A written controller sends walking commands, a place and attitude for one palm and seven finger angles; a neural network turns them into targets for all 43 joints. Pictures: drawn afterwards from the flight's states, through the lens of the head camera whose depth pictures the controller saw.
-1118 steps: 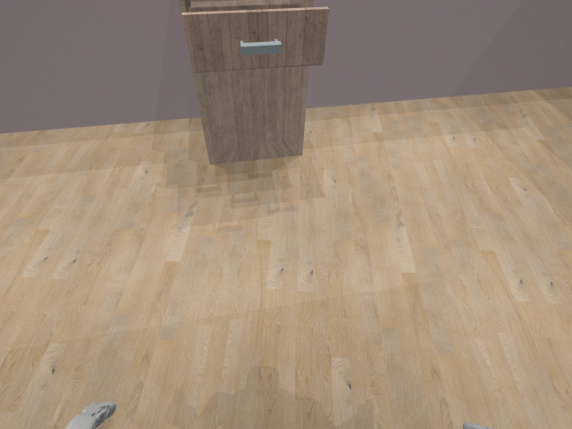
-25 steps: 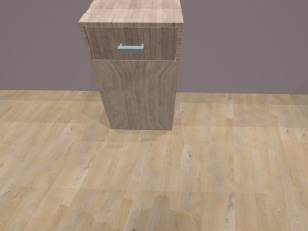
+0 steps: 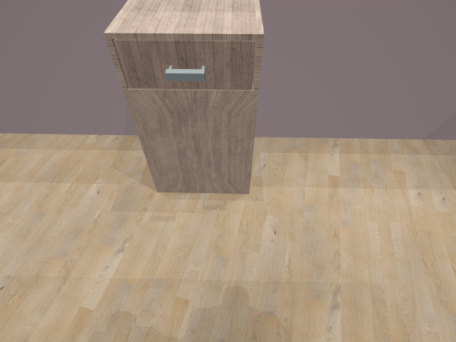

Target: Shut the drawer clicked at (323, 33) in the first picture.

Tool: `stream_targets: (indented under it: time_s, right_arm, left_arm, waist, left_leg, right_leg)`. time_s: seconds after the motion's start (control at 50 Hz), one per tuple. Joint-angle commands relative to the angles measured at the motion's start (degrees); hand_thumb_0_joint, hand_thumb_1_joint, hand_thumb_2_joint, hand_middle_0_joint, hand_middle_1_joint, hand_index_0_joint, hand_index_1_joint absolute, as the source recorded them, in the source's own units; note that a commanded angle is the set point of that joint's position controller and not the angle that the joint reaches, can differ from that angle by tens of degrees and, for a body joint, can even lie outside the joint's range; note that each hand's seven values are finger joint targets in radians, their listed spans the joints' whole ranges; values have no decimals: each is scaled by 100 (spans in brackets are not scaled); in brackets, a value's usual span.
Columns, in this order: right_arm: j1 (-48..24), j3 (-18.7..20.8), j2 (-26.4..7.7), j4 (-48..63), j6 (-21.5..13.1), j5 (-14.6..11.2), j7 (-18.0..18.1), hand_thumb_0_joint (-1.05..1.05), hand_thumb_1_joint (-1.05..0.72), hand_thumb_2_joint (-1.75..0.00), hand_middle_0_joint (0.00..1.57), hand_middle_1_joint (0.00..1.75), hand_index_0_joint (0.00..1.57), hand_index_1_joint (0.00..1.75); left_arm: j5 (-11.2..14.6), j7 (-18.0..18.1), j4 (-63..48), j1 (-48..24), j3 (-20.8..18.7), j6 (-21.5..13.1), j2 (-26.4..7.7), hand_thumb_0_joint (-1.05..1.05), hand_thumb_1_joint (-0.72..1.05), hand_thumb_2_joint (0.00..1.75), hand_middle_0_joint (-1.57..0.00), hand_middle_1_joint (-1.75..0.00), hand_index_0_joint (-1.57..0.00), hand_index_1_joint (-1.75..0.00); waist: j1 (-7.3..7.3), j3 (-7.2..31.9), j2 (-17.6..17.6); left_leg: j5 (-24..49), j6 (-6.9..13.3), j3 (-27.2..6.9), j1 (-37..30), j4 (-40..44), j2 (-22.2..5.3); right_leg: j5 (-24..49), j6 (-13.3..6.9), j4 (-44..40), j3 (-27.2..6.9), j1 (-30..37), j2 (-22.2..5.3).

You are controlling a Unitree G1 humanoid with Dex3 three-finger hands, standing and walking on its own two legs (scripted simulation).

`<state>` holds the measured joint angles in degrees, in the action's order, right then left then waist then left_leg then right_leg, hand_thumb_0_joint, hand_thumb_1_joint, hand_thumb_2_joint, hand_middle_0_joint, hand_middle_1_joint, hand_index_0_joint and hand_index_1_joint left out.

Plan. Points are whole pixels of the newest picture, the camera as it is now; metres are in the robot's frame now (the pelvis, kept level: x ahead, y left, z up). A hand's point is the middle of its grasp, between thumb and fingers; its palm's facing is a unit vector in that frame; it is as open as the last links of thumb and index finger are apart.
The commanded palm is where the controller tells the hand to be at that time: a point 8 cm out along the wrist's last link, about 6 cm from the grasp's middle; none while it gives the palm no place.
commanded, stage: look to check the result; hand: left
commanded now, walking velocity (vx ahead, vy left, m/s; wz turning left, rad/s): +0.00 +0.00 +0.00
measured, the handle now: (186, 71) +0.93 +0.19 -0.02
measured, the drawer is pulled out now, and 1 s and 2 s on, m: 0.00 0.00 0.00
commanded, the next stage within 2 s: stand and wait in 0.36 s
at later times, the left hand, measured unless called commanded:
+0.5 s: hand out of the picture +0.03 +0.17 -0.17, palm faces +0.02 -0.97 -0.23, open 7.4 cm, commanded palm none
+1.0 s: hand out of the picture +0.06 +0.20 -0.16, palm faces +0.01 -0.96 -0.29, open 7.4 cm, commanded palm none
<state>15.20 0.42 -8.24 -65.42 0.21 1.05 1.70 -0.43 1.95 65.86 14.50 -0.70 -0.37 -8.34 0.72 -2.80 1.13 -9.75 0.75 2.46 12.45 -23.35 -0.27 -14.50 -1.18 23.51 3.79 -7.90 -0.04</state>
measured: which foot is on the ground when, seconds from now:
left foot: down 0.00-1.00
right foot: down 0.00-1.00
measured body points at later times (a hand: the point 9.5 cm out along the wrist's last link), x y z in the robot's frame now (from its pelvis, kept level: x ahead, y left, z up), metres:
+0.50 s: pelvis +0.01 -0.01 +0.00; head +0.02 -0.02 +0.45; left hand +0.03 +0.22 -0.15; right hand +0.03 -0.25 -0.16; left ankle +0.03 +0.11 -0.74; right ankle -0.02 -0.10 -0.74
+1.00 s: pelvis +0.01 -0.02 +0.00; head +0.03 -0.03 +0.45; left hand +0.06 +0.24 -0.14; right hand +0.05 -0.29 -0.15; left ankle +0.03 +0.11 -0.74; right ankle -0.02 -0.10 -0.74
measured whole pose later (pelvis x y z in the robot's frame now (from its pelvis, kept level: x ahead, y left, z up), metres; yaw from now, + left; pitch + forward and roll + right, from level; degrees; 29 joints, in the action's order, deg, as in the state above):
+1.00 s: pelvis +0.01 -0.02 +0.00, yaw +0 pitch -2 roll +0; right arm 9.6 0.7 -15.0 -65.2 0.1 1.1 1.3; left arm -0.5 1.0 65.1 9.5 -1.4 -1.1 -14.3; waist 0.6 -2.8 1.2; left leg -9.2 -1.4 1.9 9.1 -20.0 -2.2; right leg -13.4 -3.1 18.8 4.1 -4.0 2.1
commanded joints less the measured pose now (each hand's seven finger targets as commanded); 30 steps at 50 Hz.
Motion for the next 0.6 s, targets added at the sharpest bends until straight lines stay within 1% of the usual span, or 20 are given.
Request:
stream_targets:
  time_s: [0.0,0.06,0.08,0.1,0.14,0.2,0.24,0.28,0.3,0.38,0.42,0.44,0.48,0.52,0.54,0.58]
  right_arm:
    - [287,102,-599,90,-56,-10,60,0,-90,-90,20,30,20,30]
    - [279,104,-622,77,-56,-8,61,0,-90,-90,20,30,20,30]
    - [254,105,-651,83,-63,-6,62,0,-90,-90,20,30,20,30]
    - [264,109,-660,82,-73,-10,64,0,-90,-90,20,30,20,30]
    - [202,117,-704,102,-79,-14,67,0,-90,-90,20,30,20,30]
    - [134,115,-741,96,-76,-15,70,0,-90,-90,20,30,20,30]
    - [102,122,-757,94,-66,-11,62,0,-90,-90,20,30,20,30]
    - [59,118,-794,104,-62,-8,62,0,-90,-90,20,30,20,30]
    - [60,125,-817,97,-66,-6,61,0,-90,-90,20,30,20,30]
    - [-24,136,-902,120,-79,-5,62,0,-90,-90,20,30,20,30]
    - [-62,147,-980,134,-84,-12,63,0,-90,-90,20,30,20,30]
    - [-82,136,-969,125,-86,-8,62,0,-90,-90,20,30,20,30]
    - [-109,146,-1021,142,-98,-10,64,0,-90,-90,20,30,20,30]
    - [-137,157,-1104,167,-100,-13,64,0,-90,-90,20,30,20,30]
    - [-175,150,-1083,154,-96,-10,62,0,-90,-90,20,30,20,30]
    - [-210,149,-1141,162,-103,-8,60,0,-90,-90,20,30,20,30]
  left_arm:
    - [-1,16,-112,273,-109,-67,-674,0,90,90,-20,-30,-20,-30]
    - [-3,15,-109,253,-120,-78,-704,0,90,90,-20,-30,-20,-30]
    - [-2,12,-115,248,-119,-79,-713,0,90,90,-20,-30,-20,-30]
    - [-1,12,-116,241,-129,-85,-739,0,90,90,-20,-30,-20,-30]
    - [-6,12,-115,220,-134,-95,-768,0,90,90,-20,-30,-20,-30]
    - [-4,6,-110,192,-131,-94,-786,0,90,90,-20,-30,-20,-30]
    - [-7,4,-123,185,-132,-98,-813,0,90,90,-20,-30,-20,-30]
    - [-4,0,-117,138,-126,-99,-836,0,90,90,-20,-30,-20,-30]
    - [-3,-1,-136,133,-133,-105,-864,0,90,90,-20,-30,-20,-30]
    - [-5,-11,-155,79,-154,-122,-947,0,90,90,-20,-30,-20,-30]
    - [-12,-11,-177,38,-165,-132,-1012,0,90,90,-20,-30,-20,-30]
    - [-4,-15,-178,-4,-165,-129,-1030,0,90,90,-20,-30,-20,-30]
    - [-5,-20,-192,-44,-179,-139,-1075,0,90,90,-20,-30,-20,-30]
    - [-14,-20,-214,-74,-194,-148,-1126,0,90,90,-20,-30,-20,-30]
    - [-7,-21,-207,-121,-187,-141,-1128,0,90,90,-20,-30,-20,-30]
    - [-4,-31,-216,-131,-190,-142,-1178,0,90,90,-20,-30,-20,-30]
  waist:
    - [-11,-111,-40]
    - [-4,-60,-82]
    - [-12,-45,-31]
    - [-11,21,-61]
    - [-14,29,-128]
    - [-16,-35,-73]
    - [-19,-82,-146]
    - [-11,-119,-125]
    - [-16,-73,-87]
    - [-22,11,-112]
    - [-16,96,-56]
    - [-20,77,-38]
    - [-18,133,-86]
    - [-21,119,-125]
    - [-25,41,-101]
    - [-30,85,-40]
  left_leg:
    - [508,92,-548,-262,370,-566]
    - [541,84,-524,-280,367,-582]
    - [599,84,-526,-302,363,-580]
    - [655,87,-531,-315,360,-587]
    - [753,89,-528,-360,344,-599]
    - [689,85,-534,-367,369,-594]
    - [621,75,-509,-367,365,-593]
    - [591,71,-522,-384,382,-592]
    - [608,71,-508,-393,383,-599]
    - [678,64,-501,-445,378,-610]
    - [759,63,-509,-494,366,-625]
    - [745,58,-505,-470,383,-626]
    - [800,59,-515,-496,395,-630]
    - [853,59,-508,-503,393,-648]
    - [806,57,-512,-481,417,-647]
    - [818,56,-506,-518,427,-649]
  right_leg:
    - [395,-119,-598,-531,-373,-620]
    - [448,-119,-613,-528,-309,-628]
    - [516,-119,-601,-532,-288,-622]
    - [579,-121,-597,-517,-221,-630]
    - [707,-123,-593,-525,-208,-634]
    - [660,-122,-646,-541,-231,-636]
    - [615,-125,-685,-522,-267,-652]
    - [595,-130,-709,-568,-295,-634]
    - [633,-134,-719,-565,-253,-648]
    - [789,-138,-732,-570,-172,-664]
    - [904,-143,-715,-574,-118,-657]
    - [914,-145,-716,-575,-107,-664]
    - [1024,-148,-714,-582,-49,-666]
    - [1098,-151,-726,-573,-41,-665]
    - [1053,-152,-746,-571,-66,-676]
    - [1063,-150,-759,-581,-39,-680]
